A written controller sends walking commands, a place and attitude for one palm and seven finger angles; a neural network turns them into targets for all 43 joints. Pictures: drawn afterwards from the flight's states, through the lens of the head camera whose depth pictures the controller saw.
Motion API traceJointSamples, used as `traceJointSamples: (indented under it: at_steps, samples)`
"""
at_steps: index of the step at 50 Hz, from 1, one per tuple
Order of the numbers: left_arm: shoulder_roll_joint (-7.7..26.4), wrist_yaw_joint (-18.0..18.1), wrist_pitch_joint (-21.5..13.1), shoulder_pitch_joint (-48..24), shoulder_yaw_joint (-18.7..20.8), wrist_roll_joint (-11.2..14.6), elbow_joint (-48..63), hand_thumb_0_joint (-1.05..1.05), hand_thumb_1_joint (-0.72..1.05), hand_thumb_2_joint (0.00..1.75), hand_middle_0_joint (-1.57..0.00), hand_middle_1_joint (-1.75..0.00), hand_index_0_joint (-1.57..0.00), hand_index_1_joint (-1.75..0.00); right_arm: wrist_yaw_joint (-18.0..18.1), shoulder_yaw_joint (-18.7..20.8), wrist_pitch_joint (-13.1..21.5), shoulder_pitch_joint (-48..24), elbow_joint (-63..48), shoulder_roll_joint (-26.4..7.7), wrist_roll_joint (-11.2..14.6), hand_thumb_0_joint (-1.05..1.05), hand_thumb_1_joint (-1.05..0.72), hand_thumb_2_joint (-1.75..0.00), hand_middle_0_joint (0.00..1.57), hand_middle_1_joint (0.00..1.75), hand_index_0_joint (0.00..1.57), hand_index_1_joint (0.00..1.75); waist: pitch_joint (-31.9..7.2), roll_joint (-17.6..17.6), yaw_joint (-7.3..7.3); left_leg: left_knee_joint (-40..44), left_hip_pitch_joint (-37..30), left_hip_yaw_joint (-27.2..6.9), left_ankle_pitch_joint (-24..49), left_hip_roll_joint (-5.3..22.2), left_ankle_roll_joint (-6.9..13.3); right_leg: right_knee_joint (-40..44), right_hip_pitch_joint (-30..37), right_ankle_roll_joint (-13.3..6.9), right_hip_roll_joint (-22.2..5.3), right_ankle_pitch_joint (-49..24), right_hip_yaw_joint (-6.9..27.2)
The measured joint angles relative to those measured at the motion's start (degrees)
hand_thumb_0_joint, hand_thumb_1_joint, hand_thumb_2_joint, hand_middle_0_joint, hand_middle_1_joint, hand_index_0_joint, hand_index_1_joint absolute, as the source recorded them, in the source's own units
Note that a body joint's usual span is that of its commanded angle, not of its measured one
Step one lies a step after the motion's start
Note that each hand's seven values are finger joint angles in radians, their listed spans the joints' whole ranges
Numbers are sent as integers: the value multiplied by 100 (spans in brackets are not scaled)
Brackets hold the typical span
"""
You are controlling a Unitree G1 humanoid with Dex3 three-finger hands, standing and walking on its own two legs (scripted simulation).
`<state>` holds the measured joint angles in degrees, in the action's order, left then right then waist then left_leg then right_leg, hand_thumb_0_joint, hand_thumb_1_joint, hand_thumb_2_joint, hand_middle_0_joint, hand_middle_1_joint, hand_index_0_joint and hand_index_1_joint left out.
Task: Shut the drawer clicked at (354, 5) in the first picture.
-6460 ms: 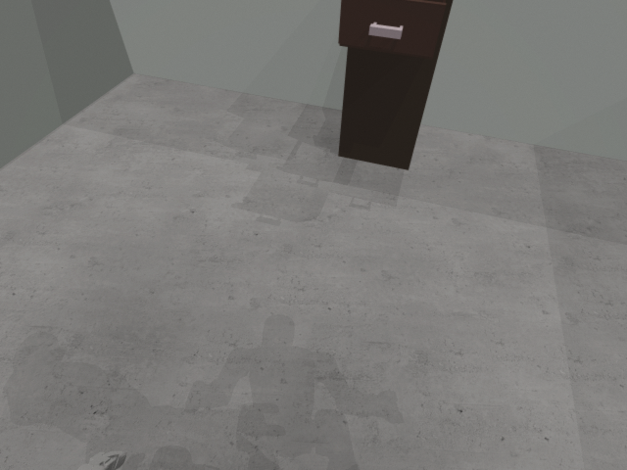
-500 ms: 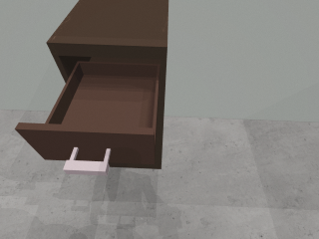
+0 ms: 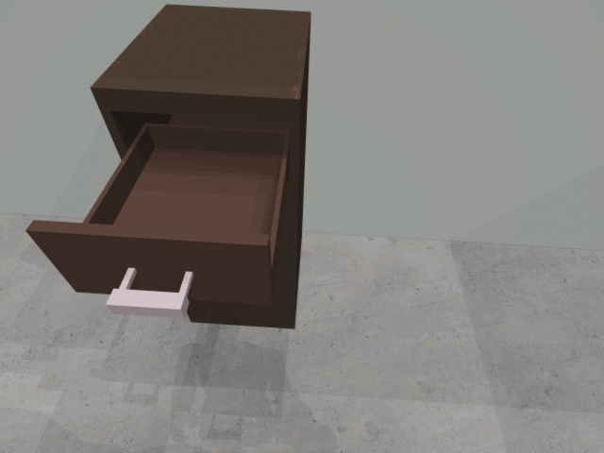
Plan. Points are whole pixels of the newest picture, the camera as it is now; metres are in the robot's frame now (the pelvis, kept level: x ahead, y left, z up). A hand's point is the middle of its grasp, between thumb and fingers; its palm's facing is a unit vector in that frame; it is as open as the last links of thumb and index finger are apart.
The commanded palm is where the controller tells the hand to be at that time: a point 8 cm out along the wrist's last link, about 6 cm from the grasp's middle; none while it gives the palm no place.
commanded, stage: come to a stop and stand still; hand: left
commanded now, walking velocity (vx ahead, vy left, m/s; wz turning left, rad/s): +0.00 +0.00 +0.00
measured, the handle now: (154, 289) +0.33 +0.24 +0.01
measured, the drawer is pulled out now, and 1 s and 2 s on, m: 0.30 0.30 0.30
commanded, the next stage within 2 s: look again from close up in 0.08 s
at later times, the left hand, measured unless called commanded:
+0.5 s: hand out of the picture +0.00 +0.20 -0.18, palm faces +0.03 -0.98 -0.20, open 7.3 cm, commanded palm none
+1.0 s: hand (148, 400) +0.18 +0.21 -0.01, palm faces +0.19 -0.98 -0.08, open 6.9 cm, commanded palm +0.09 +0.25 -0.05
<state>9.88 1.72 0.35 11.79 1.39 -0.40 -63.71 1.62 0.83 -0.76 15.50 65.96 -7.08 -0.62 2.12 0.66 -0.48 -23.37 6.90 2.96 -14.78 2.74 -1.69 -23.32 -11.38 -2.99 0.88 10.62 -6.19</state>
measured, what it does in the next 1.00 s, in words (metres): stands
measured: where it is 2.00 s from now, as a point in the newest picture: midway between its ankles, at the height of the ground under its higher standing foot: outside the picture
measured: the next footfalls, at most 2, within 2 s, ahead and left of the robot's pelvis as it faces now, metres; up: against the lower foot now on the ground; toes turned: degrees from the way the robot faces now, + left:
none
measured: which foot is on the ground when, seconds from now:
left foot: down 0.00-1.00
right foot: down 0.00-1.00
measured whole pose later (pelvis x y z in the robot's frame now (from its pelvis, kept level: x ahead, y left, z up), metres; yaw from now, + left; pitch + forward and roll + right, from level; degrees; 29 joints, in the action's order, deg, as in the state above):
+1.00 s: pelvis -0.01 +0.04 -0.02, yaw +1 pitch +3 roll +1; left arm 8.5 2.5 -13.7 26.0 2.3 9.0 -5.8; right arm 2.7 1.6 17.7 17.4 43.4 -15.3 1.2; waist -3.7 -1.0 1.8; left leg -37.5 19.7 3.5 -20.4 -1.4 1.8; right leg -38.6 -24.7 -0.2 -3.8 16.5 -4.5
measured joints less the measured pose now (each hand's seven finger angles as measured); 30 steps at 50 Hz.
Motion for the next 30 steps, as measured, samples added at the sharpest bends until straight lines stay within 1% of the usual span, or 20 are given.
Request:
traceJointSamples:
  at_steps: [9, 11, 14, 17, 24, 30]
  samples:
    - [-181, -20, -5, 500, -64, -13, -218, 0, 91, 90, -20, -30, -20, -30, -1, -25, 27, 182, -26, -7, -3, 0, -91, -90, 20, 30, 19, 29, -27, -52, -3, 157, -11, 63, 100, -47, 53, 145, -13, 37, -30, -114, 62]
    - [-265, 57, -108, 586, -128, -46, -205, 0, 91, 90, -20, -30, -20, -30, -39, -34, 29, 194, -118, -64, 8, 0, -91, -90, 20, 30, 19, 30, 5, -148, -1, -222, 232, 43, -105, 6, 62, 72, -117, 62, 7, -117, 47]
    - [-346, 50, -186, 739, -174, -68, -168, 0, 91, 90, -20, -30, -20, -30, -66, -22, 71, 272, -332, -141, 2, 1, -91, -90, 20, 30, 19, 29, -17, -252, 79, -582, 418, -19, -190, -23, 130, -234, -271, 71, -14, 24, 46]
    - [-345, 19, -151, 775, -191, -54, -171, 1, 91, 90, -20, -30, -20, -30, -59, -58, 149, 399, -442, -133, -9, 1, -91, -90, 19, 30, 19, 29, -121, -234, 121, -623, 374, 11, -302, -147, 212, -453, -311, 145, -144, 169, 84]
    - [-260, 20, -150, 594, -200, -42, -40, 1, 91, 90, -20, -30, -20, -30, -42, -201, 232, 489, -427, -4, -13, 1, -91, -90, 20, 30, 19, 29, -219, -213, 58, -380, 152, 64, -200, -351, 333, -496, -217, 273, -337, 198, 154]
    - [-195, 15, -152, 524, -188, -26, 21, 1, 92, 90, -20, -30, -20, -30, -47, -222, 236, 451, -342, -19, -13, 1, -91, -90, 20, 30, 20, 30, -202, -222, 47, -201, 45, 114, -113, -433, 382, -449, -183, 324, -406, 164, 213]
